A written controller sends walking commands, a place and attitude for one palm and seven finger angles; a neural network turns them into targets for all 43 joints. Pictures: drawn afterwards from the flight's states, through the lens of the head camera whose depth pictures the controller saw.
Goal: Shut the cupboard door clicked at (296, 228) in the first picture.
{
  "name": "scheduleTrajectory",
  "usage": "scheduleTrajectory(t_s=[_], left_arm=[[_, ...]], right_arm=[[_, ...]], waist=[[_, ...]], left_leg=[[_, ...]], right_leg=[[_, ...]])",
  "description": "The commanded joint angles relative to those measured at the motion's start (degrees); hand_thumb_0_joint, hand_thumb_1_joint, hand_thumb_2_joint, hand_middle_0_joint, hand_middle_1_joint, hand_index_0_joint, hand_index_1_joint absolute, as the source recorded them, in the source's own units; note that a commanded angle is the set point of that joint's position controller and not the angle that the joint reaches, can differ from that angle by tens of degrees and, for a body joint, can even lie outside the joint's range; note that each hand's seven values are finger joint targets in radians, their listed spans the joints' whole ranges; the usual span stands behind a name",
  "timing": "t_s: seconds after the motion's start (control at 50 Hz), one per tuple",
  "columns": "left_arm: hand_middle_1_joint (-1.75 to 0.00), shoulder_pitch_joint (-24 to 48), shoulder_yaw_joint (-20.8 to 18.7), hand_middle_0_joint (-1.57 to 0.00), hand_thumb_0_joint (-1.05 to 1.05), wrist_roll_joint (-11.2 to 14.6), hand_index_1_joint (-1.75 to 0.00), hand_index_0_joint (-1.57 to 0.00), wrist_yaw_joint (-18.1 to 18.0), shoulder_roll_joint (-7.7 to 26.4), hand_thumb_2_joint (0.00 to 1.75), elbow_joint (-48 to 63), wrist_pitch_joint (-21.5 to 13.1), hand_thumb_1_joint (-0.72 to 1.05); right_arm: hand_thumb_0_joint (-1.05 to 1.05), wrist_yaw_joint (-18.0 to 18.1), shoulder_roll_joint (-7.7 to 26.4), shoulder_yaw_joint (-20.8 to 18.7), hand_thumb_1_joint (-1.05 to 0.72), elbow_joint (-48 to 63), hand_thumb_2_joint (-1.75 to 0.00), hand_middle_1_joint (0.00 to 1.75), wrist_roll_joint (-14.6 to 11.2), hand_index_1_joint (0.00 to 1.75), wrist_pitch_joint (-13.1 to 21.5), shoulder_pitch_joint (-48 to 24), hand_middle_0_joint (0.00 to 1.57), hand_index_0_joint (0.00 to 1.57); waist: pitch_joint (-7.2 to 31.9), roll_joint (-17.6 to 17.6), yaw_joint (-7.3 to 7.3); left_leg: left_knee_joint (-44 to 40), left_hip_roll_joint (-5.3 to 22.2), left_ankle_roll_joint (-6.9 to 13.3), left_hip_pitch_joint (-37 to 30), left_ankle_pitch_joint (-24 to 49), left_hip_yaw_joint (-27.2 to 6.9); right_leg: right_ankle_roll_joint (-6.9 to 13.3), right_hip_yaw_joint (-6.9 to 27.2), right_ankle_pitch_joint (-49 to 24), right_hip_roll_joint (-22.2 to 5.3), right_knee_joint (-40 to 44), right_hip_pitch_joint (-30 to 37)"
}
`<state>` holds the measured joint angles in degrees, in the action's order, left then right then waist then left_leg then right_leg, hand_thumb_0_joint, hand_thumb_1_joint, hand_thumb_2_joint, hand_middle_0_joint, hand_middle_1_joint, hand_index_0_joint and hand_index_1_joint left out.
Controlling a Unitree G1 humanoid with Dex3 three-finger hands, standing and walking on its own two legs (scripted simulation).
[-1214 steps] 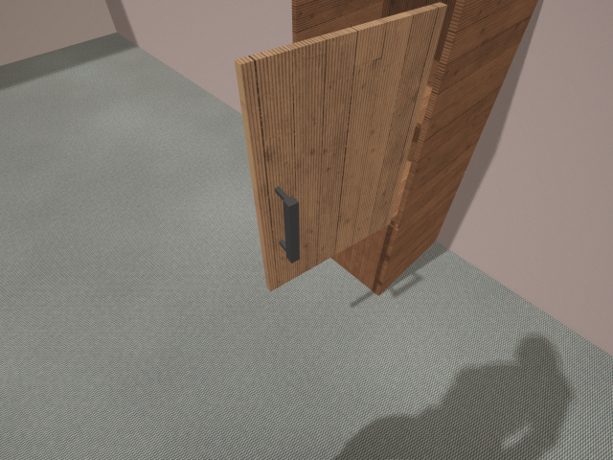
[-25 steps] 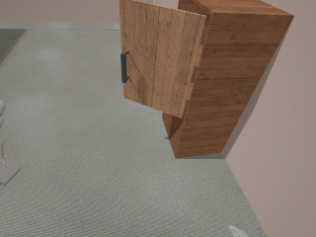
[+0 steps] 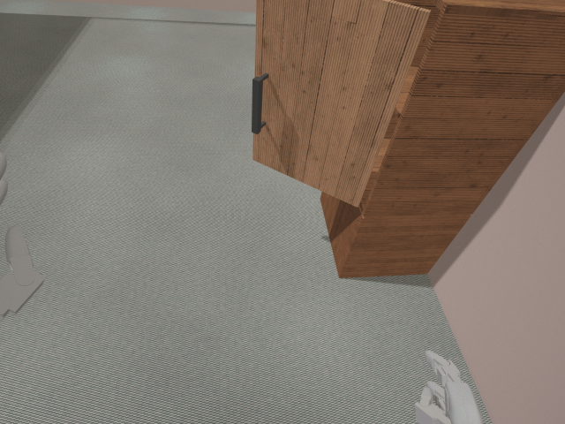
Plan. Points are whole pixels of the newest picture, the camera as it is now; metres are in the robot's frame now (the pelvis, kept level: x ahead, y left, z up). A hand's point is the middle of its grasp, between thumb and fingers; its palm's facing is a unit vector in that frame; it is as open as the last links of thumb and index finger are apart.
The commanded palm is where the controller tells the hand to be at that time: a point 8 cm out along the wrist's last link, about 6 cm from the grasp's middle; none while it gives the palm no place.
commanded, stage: stop stepping back and stand still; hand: left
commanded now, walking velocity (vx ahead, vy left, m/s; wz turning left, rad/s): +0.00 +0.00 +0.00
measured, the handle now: (260, 104) +0.98 +0.13 -0.08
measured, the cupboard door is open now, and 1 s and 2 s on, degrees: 54 54 54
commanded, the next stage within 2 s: let the arm hang, fingers relaxed in 0.36 s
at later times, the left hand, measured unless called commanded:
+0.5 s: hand (60, 274) +0.23 +0.26 +0.15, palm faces +0.36 -0.80 -0.48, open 7.4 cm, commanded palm none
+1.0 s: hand out of the picture -0.04 +0.21 -0.17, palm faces +0.02 -0.97 -0.23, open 7.2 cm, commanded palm none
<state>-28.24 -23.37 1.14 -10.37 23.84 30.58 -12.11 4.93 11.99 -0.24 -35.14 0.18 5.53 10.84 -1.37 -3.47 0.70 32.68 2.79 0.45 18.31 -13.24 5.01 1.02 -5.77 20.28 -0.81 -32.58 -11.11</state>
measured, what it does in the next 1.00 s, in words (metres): stands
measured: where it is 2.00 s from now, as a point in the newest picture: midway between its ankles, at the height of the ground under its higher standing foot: outside the picture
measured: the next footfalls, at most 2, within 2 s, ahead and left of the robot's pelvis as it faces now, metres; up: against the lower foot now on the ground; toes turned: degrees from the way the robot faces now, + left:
none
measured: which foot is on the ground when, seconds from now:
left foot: down 0.00-1.00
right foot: down 0.00-1.00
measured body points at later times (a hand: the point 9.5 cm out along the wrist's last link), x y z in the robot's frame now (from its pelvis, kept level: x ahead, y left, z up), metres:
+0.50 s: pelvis +0.01 +0.00 +0.00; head +0.01 +0.01 +0.45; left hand +0.20 +0.30 +0.17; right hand +0.16 -0.24 -0.09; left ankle +0.05 +0.12 -0.73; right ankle -0.03 -0.10 -0.73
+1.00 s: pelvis -0.01 +0.02 +0.01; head +0.01 +0.03 +0.46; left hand -0.04 +0.26 -0.15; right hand -0.01 -0.21 -0.15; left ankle +0.05 +0.12 -0.73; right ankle -0.03 -0.10 -0.73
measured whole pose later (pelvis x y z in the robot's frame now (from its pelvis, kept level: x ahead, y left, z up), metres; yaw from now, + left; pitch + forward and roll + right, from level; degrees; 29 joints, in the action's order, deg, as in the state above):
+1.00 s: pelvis -0.01 +0.02 +0.01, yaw +0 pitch -1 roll -1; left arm -20.9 -0.8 -0.9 -1.3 12.0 -59.3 1.7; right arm 0.5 9.7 0.4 -59.1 1.2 -2.3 17.9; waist -2.9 0.5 -0.2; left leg 28.1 2.1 1.8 17.6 -9.9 4.9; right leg 0.1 -6.1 15.5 -0.9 -25.5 -9.1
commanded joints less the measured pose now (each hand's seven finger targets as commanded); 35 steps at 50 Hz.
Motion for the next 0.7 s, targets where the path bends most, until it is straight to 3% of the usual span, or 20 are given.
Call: scheduleTrajectory(t_s=[0.0, 0.06, 0.12, 0.2, 0.22, 0.28, 0.3, 0.32, 0.4, 0.42, 0.44, 0.46, 0.48, 0.52, 0.54, 0.58, 0.6, 0.62, 0.64, 0.68], left_arm=[[-0.3, -1.0, -9.9, -0.2, 0.0, 0.8, -0.3, -0.2, -0.5, 10.6, 0.9, 10.7, -3.9, 0.9], [-0.3, -5.1, -8.6, -0.2, 0.0, 1.9, -0.3, -0.2, -0.2, 8.9, 0.9, 7.8, -2.2, 0.9], [-0.3, -7.3, -7.5, -0.2, 0.0, 2.4, -0.3, -0.2, 0.0, 8.3, 0.9, 7.1, -0.6, 0.9], [-0.3, -4.2, -8.8, -0.2, 0.0, 2.3, -0.3, -0.2, -0.2, 11.7, 0.9, 9.9, 0.3, 0.9], [-0.3, -4.3, -8.4, -0.2, 0.0, 2.3, -0.3, -0.2, -0.2, 11.1, 0.9, 9.6, 0.2, 0.9], [-0.3, -2.4, -8.3, -0.2, 0.0, 2.1, -0.3, -0.2, -0.4, 11.6, 0.9, 11.1, 0.1, 0.9], [-0.3, -1.7, -9.7, -0.2, 0.0, 2.0, -0.3, -0.2, -0.6, 13.4, 0.9, 12.1, 0.1, 0.9], [-0.3, -2.3, -8.7, -0.2, 0.0, 2.0, -0.3, -0.2, -0.6, 12.0, 0.9, 10.6, 0.0, 0.9], [-0.3, -3.3, -9.1, -0.2, 0.0, 2.1, -0.3, -0.2, -0.8, 11.7, 0.9, 8.5, 0.0, 0.9], [-0.3, -3.2, -7.9, -0.2, 0.0, 2.0, -0.3, -0.2, -0.7, 10.4, 0.9, 7.7, 0.0, 0.9], [-0.3, 2.0, 18.5, -0.2, 0.0, -1.6, -0.3, -0.2, 7.7, 0.5, 0.9, -32.8, 8.5, 0.9], [-0.3, 3.2, 17.4, -0.2, 0.0, -1.5, -0.3, -0.2, 9.3, -0.4, 0.9, -34.7, 12.5, 0.9], [-0.3, 3.4, 17.6, -0.2, 0.0, -1.6, -0.3, -0.2, 9.9, -1.6, 0.9, -35.1, 13.6, 0.9], [-0.3, 6.8, 18.4, -0.2, 0.0, -2.0, -0.3, -0.2, 10.4, -2.6, 0.9, -40.7, 13.0, 0.9], [-0.3, 8.4, 18.9, -0.2, 0.0, -2.1, -0.3, -0.2, 10.5, -2.0, 0.9, -43.5, 12.9, 0.9], [-0.3, 10.8, 19.5, -0.2, 0.0, -2.4, -0.3, -0.2, 10.3, -1.3, 0.9, -50.1, 12.6, 0.9], [-0.3, 11.4, 20.0, -0.2, 0.0, -2.4, -0.3, -0.2, 10.0, -1.3, 0.9, -53.7, 12.6, 0.9], [-0.3, 12.1, 20.5, -0.2, 0.0, -2.3, -0.3, -0.2, 9.8, -1.8, 0.9, -56.7, 12.7, 0.9], [-0.3, 12.6, 20.9, -0.2, 0.0, -2.1, -0.3, -0.2, 9.6, -2.0, 0.9, -59.7, 12.8, 0.9], [-0.3, 12.9, 21.5, -0.2, 0.0, -2.0, -0.3, -0.2, 9.3, -2.6, 0.9, -64.8, 12.9, 0.9]], right_arm=[[0.0, -0.2, 6.0, -1.7, -0.9, 7.9, -0.9, 0.3, -0.5, 0.3, 3.1, -1.6, 0.2, 0.2], [0.0, -0.8, 6.4, -2.1, -0.9, 8.5, -0.9, 0.3, -1.1, 0.3, 1.8, -0.7, 0.2, 0.2], [0.0, -0.8, 6.2, -1.8, -0.9, 9.0, -0.9, 0.3, -1.3, 0.3, 0.6, -1.0, 0.2, 0.2], [0.0, -0.2, 6.2, -1.3, -0.9, 9.3, -0.9, 0.3, -1.3, 0.3, -0.4, -2.5, 0.2, 0.2], [0.0, 0.0, 5.5, -1.0, -0.9, 9.3, -0.9, 0.3, -1.2, 0.3, -0.5, -2.4, 0.2, 0.2], [0.0, 0.3, 5.5, -0.8, -0.9, 9.4, -0.9, 0.3, -1.2, 0.3, -0.7, -2.6, 0.2, 0.2], [0.0, 0.4, 5.6, -0.8, -0.9, 9.3, -0.9, 0.3, -1.2, 0.3, -0.6, -3.1, 0.2, 0.2], [0.0, 0.4, 5.0, -0.5, -0.9, 8.9, -0.9, 0.3, -1.2, 0.3, -0.6, -2.9, 0.2, 0.2], [0.0, 0.2, 5.5, -0.9, -0.9, 8.5, -0.9, 0.3, -1.2, 0.3, -0.8, -2.7, 0.2, 0.2], [0.0, 0.1, 5.2, -0.8, -0.9, 8.3, -0.9, 0.3, -1.2, 0.3, -0.9, -2.7, 0.2, 0.2], [0.0, -5.1, 16.1, -3.0, -0.9, 0.1, -0.9, 0.3, -1.6, 0.3, 2.8, -7.8, 0.2, 0.2], [0.0, -5.4, 14.7, -3.7, -0.9, -0.9, -0.9, 0.3, -1.0, 0.3, 0.4, -3.8, 0.2, 0.2], [0.0, -5.3, 13.9, -3.2, -0.9, -0.8, -0.9, 0.3, -0.7, 0.3, -0.6, -3.1, 0.2, 0.2], [0.0, -5.3, 12.4, -2.0, -0.9, -1.8, -0.9, 0.3, 0.0, 0.3, -2.3, -1.9, 0.2, 0.2], [0.0, -5.4, 12.2, -1.5, -0.9, -2.0, -0.9, 0.3, 0.2, 0.3, -3.0, -2.0, 0.2, 0.2], [0.0, -5.2, 11.5, -1.1, -0.9, -3.2, -0.9, 0.3, 0.8, 0.3, -4.1, -1.5, 0.2, 0.2], [0.0, -5.2, 10.5, -0.9, -0.9, -3.7, -0.9, 0.3, 1.0, 0.3, -4.6, -0.6, 0.2, 0.2], [0.0, -5.2, 9.6, -0.5, -0.9, -4.8, -0.9, 0.3, 1.2, 0.3, -5.2, 0.5, 0.2, 0.2], [0.0, -5.2, 9.2, -0.4, -0.9, -6.0, -0.9, 0.3, 1.4, 0.3, -5.6, 1.0, 0.2, 0.2], [0.0, -5.2, 8.8, -0.2, -0.9, -8.2, -0.9, 0.3, 1.5, 0.3, -5.9, 1.7, 0.2, 0.2]], waist=[[5.8, 14.7, -0.76], [12.0, 6.5, -1.39], [14.1, 4.8, -1.65], [13.1, 4.4, -1.56], [12.5, 4.0, -1.55], [11.5, 5.9, -1.47], [10.9, 7.3, -1.35], [9.7, 6.9, -1.44], [7.7, 6.8, -1.38], [6.6, 6.8, -1.55], [1.1, 7.1, -2.53], [5.0, 8.6, -1.89], [2.5, 9.5, -1.55], [1.8, 4.8, -0.52], [0.7, 0.4, -0.5], [0.4, -8.0, -0.97], [0.7, -10.0, -1.31], [1.2, -10.6, -1.74], [1.3, -8.8, -1.93], [2.4, -0.6, -2.1]], left_leg=[[-11.0, 6.7, 1.6, -2.6, 8.1, -8.8], [-4.7, 5.2, 0.4, -5.8, 19.2, -5.0], [-3.8, 5.2, 0.2, -7.3, 23.7, -4.0], [-4.3, 5.1, 0.3, -6.9, 23.0, -4.1], [-4.3, 5.0, 0.4, -6.9, 22.9, -3.8], [-4.5, 4.4, 0.4, -6.2, 21.1, -3.7], [-4.4, 4.2, 0.3, -5.5, 19.1, -3.8], [-4.7, 4.1, 0.2, -4.9, 17.3, -3.7], [-4.6, 3.5, 0.0, -3.4, 11.1, -3.7], [-4.7, 3.3, 0.0, -3.0, 9.1, -3.5], [2.0, 4.8, 0.1, -0.7, 16.7, -3.6], [-0.6, 5.2, 0.2, -2.9, 12.9, -4.0], [-2.5, 6.1, 0.7, -0.5, 8.0, -4.6], [-4.7, 6.4, 2.1, 4.1, 4.2, -7.2], [-5.6, 6.0, 2.2, 5.1, 1.6, -8.1], [-3.8, 3.9, 1.9, 2.6, 0.8, -8.0], [-2.1, 2.8, 1.5, -0.1, 2.6, -6.7], [-0.9, 1.8, 1.2, -1.9, 4.2, -5.8], [-0.5, 1.3, 0.9, -3.7, 5.1, -5.3], [-3.7, 2.3, 1.0, -5.6, 8.5, -6.1]], right_leg=[[-0.8, 3.6, -11.1, -0.8, 6.8, 2.6], [-0.3, 6.2, -25.5, -3.0, 6.2, 5.7], [-0.5, 5.9, -31.6, -3.8, 4.9, 6.0], [-0.8, 5.5, -31.4, -4.0, 4.9, 5.0], [-0.9, 5.4, -31.6, -3.9, 4.9, 4.9], [-0.7, 5.7, -29.8, -4.1, 5.5, 4.6], [-0.5, 6.0, -28.8, -4.6, 6.0, 4.3], [-0.4, 6.3, -27.4, -4.7, 6.6, 3.7], [0.0, 7.7, -21.2, -5.2, 9.5, 1.7], [0.1, 8.0, -19.3, -5.4, 10.2, 0.8], [0.8, 3.1, -25.7, -9.1, 2.8, -5.1], [0.9, 6.3, -19.4, -7.8, 4.7, -5.8], [0.2, 5.0, -11.3, -6.6, 4.9, -6.9], [0.3, 4.0, -4.9, -4.9, 4.0, -5.6], [0.6, 4.2, -2.5, -4.7, 4.9, -5.3], [1.7, 6.9, -0.5, -6.5, 8.2, -7.1], [2.7, 8.1, -1.4, -7.9, 9.2, -8.7], [3.4, 8.6, -2.9, -8.8, 9.7, -9.1], [3.7, 8.8, -3.6, -9.2, 9.8, -9.9], [2.6, 7.6, -3.8, -7.4, 8.2, -8.1]])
